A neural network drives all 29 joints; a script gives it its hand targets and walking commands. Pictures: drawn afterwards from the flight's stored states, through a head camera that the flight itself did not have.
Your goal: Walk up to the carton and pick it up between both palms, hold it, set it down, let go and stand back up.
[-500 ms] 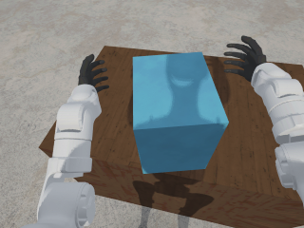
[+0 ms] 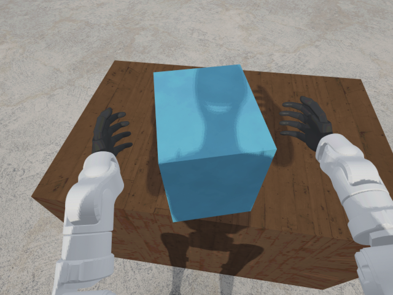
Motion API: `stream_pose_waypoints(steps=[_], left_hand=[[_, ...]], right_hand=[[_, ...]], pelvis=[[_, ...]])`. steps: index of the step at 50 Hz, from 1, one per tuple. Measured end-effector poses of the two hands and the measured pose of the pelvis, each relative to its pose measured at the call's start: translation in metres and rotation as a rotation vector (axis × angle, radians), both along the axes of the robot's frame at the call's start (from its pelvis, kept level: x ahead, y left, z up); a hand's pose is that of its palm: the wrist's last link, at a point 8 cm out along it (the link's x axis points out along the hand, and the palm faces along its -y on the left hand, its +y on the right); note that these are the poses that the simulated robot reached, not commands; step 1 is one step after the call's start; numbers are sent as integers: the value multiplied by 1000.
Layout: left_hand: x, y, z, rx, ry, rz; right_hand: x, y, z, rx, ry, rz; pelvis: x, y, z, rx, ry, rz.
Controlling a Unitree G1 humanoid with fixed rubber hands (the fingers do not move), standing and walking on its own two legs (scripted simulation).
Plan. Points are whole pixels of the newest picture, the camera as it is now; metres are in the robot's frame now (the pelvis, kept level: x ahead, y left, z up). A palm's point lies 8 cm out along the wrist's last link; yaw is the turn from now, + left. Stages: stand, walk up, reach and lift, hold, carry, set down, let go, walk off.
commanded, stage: set down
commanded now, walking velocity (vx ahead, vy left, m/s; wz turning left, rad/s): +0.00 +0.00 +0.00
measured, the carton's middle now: (205, 146) +0.45 +0.06 +0.00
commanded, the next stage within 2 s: none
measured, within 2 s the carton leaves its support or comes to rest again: neither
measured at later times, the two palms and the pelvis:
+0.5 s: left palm (122, 186) +0.29 +0.20 +0.07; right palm (336, 188) +0.35 -0.20 +0.05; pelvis +0.01 -0.01 +0.00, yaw -1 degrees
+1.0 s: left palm (126, 214) +0.26 +0.19 +0.02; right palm (342, 224) +0.30 -0.22 +0.01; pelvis +0.02 +0.00 +0.00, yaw -3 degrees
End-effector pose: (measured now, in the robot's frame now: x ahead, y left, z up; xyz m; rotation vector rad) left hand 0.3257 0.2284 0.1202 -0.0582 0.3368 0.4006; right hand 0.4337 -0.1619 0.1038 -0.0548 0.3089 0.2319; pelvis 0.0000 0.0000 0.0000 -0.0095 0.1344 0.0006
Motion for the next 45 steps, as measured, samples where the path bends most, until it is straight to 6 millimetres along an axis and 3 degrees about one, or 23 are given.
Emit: stream_pose_waypoints(steps=[7, 15, 27, 39, 45], left_hand=[[-14, -11, -16, -6, 16, 1], [-31, -28, -43, -17, 30, -7], [-39, -32, -54, 23, 3, -3], [-62, -41, -86, 26, 19, -2], [-67, -37, -100, 27, 32, 23]], right_hand=[[-17, -12, -11, -1, -5, -24], [-52, -33, -37, -5, -6, -69], [-88, -45, -58, 11, -26, -80], [-125, -63, -79, -6, -16, -94], [-134, -59, -89, -4, 16, -72]], pelvis=[[2, -3, 0, 4, -43, 14], [7, -6, 0, 10, -78, 3], [11, -6, 2, 14, -95, -22], [17, -6, 2, 16, -104, -31], [18, -4, 1, 20, -86, -51]])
